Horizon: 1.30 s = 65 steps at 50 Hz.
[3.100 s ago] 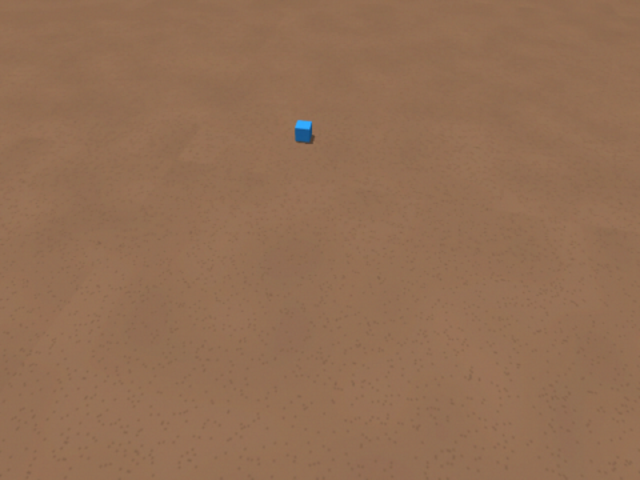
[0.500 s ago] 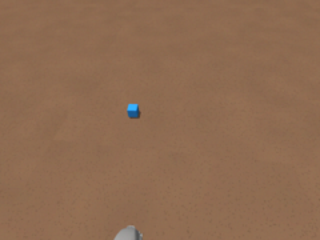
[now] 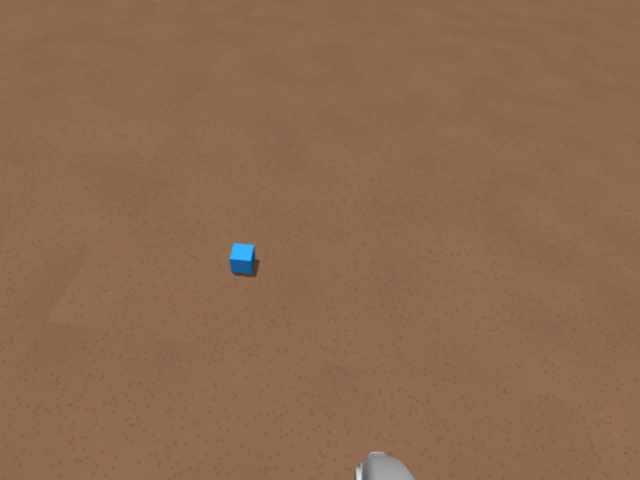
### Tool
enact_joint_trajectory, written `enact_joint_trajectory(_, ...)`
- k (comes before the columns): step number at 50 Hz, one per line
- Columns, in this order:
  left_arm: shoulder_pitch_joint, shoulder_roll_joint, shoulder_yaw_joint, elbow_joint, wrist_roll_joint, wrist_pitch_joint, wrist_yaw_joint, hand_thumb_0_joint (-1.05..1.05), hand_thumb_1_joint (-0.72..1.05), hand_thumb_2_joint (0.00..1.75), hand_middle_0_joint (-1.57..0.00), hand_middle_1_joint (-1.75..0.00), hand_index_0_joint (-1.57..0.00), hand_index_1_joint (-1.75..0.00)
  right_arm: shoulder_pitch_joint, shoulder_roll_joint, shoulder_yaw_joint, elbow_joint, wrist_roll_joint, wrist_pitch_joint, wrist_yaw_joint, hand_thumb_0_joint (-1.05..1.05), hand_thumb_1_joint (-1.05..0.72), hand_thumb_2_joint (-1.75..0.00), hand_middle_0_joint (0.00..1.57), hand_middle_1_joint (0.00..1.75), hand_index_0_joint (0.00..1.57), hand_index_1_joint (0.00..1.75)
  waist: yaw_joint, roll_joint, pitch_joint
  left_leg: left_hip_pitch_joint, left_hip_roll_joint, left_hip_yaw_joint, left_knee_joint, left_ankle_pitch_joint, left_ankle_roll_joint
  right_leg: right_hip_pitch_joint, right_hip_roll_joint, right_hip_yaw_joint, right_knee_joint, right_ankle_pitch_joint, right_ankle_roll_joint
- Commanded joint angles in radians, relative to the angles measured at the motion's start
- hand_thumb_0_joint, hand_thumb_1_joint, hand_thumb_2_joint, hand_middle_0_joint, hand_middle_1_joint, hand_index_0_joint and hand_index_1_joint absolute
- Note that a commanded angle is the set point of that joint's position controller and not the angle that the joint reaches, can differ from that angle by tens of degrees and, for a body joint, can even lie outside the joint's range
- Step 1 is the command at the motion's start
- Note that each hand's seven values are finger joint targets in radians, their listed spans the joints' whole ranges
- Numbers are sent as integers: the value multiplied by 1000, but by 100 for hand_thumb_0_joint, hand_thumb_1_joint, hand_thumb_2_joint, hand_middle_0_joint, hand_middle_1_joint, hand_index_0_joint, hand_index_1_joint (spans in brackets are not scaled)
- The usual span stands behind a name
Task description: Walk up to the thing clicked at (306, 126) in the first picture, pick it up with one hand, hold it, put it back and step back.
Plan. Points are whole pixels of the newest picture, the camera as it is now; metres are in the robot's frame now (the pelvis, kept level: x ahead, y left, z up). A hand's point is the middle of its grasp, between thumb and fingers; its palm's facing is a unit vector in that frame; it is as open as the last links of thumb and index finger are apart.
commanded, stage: walk up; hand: left
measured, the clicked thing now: (242, 258) +1.02 +0.22 -0.74
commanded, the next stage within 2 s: none
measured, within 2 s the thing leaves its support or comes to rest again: neither
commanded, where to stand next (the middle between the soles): +0.64 -0.01 m, yaw -1 degrees
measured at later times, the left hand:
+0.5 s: hand (159, 396) +0.27 +0.22 -0.12, palm faces -0.02 -0.92 -0.39, open 7.4 cm
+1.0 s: hand (148, 325) +0.40 +0.28 -0.16, palm faces -0.05 -0.94 -0.32, open 7.4 cm
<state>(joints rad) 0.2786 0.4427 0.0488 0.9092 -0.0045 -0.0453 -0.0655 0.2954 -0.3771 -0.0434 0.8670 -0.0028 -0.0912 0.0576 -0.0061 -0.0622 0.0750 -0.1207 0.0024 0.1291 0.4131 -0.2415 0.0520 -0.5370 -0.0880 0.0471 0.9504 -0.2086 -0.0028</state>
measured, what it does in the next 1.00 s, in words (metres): walks ahead: right foot, then left foot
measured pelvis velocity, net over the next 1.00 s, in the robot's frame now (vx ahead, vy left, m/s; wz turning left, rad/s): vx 0.36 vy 0.01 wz -0.01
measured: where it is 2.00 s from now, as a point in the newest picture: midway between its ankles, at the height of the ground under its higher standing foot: (299, 361)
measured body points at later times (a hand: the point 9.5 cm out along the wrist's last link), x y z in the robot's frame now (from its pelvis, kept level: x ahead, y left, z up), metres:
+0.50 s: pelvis +0.20 -0.04 +0.00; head +0.21 -0.07 +0.45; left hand +0.27 +0.27 -0.10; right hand +0.27 -0.36 -0.13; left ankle +0.27 +0.12 -0.69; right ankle +0.22 -0.15 -0.74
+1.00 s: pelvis +0.36 +0.01 +0.00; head +0.37 +0.03 +0.45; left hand +0.41 +0.33 -0.13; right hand +0.41 -0.31 -0.10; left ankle +0.37 +0.11 -0.74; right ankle +0.46 -0.16 -0.69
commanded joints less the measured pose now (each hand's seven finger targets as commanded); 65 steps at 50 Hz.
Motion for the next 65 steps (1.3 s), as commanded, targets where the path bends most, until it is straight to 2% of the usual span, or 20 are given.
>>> enact_joint_trajectory(1, -57, 154, 46, -87, 11, -16, -11, 0, 90, 90, -20, -30, -20, -30, 13, -290, -91, -69, 2, -28, -21, 0, -90, -90, 20, 30, 20, 30, -28, 177, 42, 11, 243, -166, -233, 81, 146, -61, -40, -33, -176, 86, 13)
enact_joint_trajectory(7, -116, 133, 50, -91, 12, -32, -10, 0, 90, 90, -20, -30, -20, -30, 20, -292, -93, -83, 1, -13, -22, 0, -90, -90, 20, 30, 20, 30, -26, 177, -9, -2, 248, -133, -100, 259, 126, 151, 8, -109, -365, 110, -30)
enact_joint_trajectory(10, 49, 178, 74, -40, 17, -49, 11, 0, 90, 90, -20, -30, -20, -30, 39, -252, -78, -96, 1, -1, -29, 0, -90, -90, 20, 30, 20, 30, 57, 31, -145, -23, 177, -73, 238, 353, 76, 445, 51, -116, -476, 61, -62)
enact_joint_trajectory(11, 148, 235, 98, -22, 23, -58, 24, 0, 90, 90, -20, -30, -20, -30, 91, -195, -57, -102, 4, -3, -27, 0, -90, -90, 20, 30, 20, 30, 91, -121, -233, -149, 103, -24, 481, 196, 44, 614, -55, 33, -526, -9, -90)
enact_joint_trajectory(12, 184, 309, 114, -40, 21, -63, 35, 0, 90, 90, -20, -30, -20, -30, 138, -151, -34, -113, 3, -1, -25, 0, -90, -90, 20, 30, 20, 30, 87, -254, -251, -397, -16, -36, 650, -256, 7, 769, -284, 411, -568, -37, -168)
enact_joint_trajectory(13, 164, 320, 114, -39, 3, -55, 38, 0, 90, 90, -20, -30, -20, -30, 99, -254, -56, -91, 4, 9, -34, 0, -90, -90, 20, 30, 20, 30, 111, -159, -203, -517, -6, -97, 741, -305, 0, 777, -363, 571, -630, -41, -269)
enact_joint_trajectory(19, 11, 210, 70, -97, -3, -63, 49, 0, 90, 90, -20, -30, -20, -30, 83, -221, -58, -38, 9, 30, -19, 0, -90, -90, 20, 30, 20, 30, 15, -77, -59, -373, 53, -196, 674, -92, -17, 393, -167, 94, -649, 243, -199)
enact_joint_trajectory(29, 17, 242, 82, -130, 16, -62, 29, 0, 90, 90, -20, -30, -20, -30, -78, -205, -77, -64, -17, 22, 20, 0, -90, -90, 20, 30, 20, 30, 55, -80, 13, -290, 91, -95, 218, 100, -55, 279, -167, 10, -694, -194, -198)
enact_joint_trajectory(33, -30, 236, 72, -140, 20, -49, 28, 0, 90, 90, -20, -30, -20, -30, 39, -235, -93, -22, -25, 6, 10, 0, -90, -90, 20, 30, 20, 30, -43, 0, -42, -44, 53, -56, 159, 25, -25, 177, -160, -9, -521, -167, -170)
enact_joint_trajectory(34, -9, 192, 54, -145, 27, -48, 30, 0, 90, 90, -20, -30, -20, -30, 144, -279, -110, 14, -24, 0, -2, 0, -90, -90, 20, 30, 20, 30, -93, 129, -106, 135, 44, -100, 141, -52, -2, 104, -116, -46, -307, -53, -142)
enact_joint_trajectory(36, 105, 93, 23, -131, 3, -35, 33, 0, 90, 90, -20, -30, -20, -30, 176, -392, -129, -19, -26, -14, -26, 0, -90, -90, 20, 30, 20, 30, -74, 397, -113, 242, 381, -764, -197, -343, 95, -187, 149, -87, 163, -290, -42)
enact_joint_trajectory(37, 70, 211, 51, -105, 12, -26, 50, 0, 90, 90, -20, -30, -20, -30, 138, -391, -132, -33, 2, -8, -22, 0, -90, -90, 20, 30, 20, 30, -81, 283, -80, 160, 431, -802, -189, -348, 176, -161, 72, 1, 224, -328, -58)
enact_joint_trajectory(38, 52, 225, 47, -107, 13, -27, 53, 0, 90, 90, -20, -30, -20, -30, 104, -364, -124, -42, 6, -3, -25, 0, -90, -90, 20, 30, 20, 30, -57, 226, -43, 94, 414, -721, -172, -253, 196, -159, 40, 24, 242, -288, -56)
enact_joint_trajectory(41, 111, 197, 47, -49, -5, -18, 36, 0, 90, 90, -20, -30, -20, -30, 20, -266, -82, -61, 7, -15, -33, 0, -90, -90, 20, 30, 20, 30, 1, 178, 2, -39, 249, -316, -165, 13, 49, -26, 4, 66, 108, -109, -39)
enact_joint_trajectory(49, 12, 168, 52, -68, 14, -9, 6, 0, 90, 90, -20, -30, -20, -30, 25, -299, -96, -81, -6, -16, -26, 0, -90, -90, 20, 30, 20, 30, -24, 203, 43, -51, 266, -230, -236, -142, 165, -27, -23, -18, -128, 1, 17)
enact_joint_trajectory(58, 114, 177, 71, -21, 20, -54, 27, 0, 90, 90, -20, -30, -20, -30, 25, -246, -72, -110, -3, 16, -24, 0, -90, -90, 20, 30, 20, 30, 56, 40, -95, -138, 188, -115, 196, 148, 97, 448, 60, -102, -471, 21, -31)
enact_joint_trajectory(59, 200, 225, 89, -7, 24, -65, 41, 0, 90, 90, -20, -30, -20, -30, 73, -185, -51, -113, 3, 13, -23, 0, -90, -90, 20, 30, 20, 30, 91, -137, -171, -199, 112, -58, 441, 71, 60, 563, -40, 45, -563, -63, -56)
enact_joint_trajectory(60, 194, 302, 104, -34, 22, -72, 52, 0, 90, 90, -20, -30, -20, -30, 119, -129, -26, -125, 3, 17, -20, 0, -90, -90, 20, 30, 20, 30, 70, -293, -168, -419, -9, -52, 618, -277, 4, 653, -258, 423, -636, -122, -119)
enact_joint_trajectory(61, 168, 316, 104, -44, 10, -65, 51, 0, 90, 90, -20, -30, -20, -30, 90, -232, -50, -102, 1, 30, -30, 0, -90, -90, 20, 30, 20, 30, 82, -163, -118, -510, -6, -111, 693, -296, -8, 636, -335, 557, -679, -134, -229)
enact_joint_trajectory(65, 71, 230, 74, -83, -11, -63, 61, 0, 90, 90, -20, -30, -20, -30, 66, -237, -56, -56, 14, 41, -29, 0, -90, -90, 20, 30, 20, 30, 29, -83, -42, -465, 73, -212, 676, -169, -17, 487, -202, 219, -635, 193, -186)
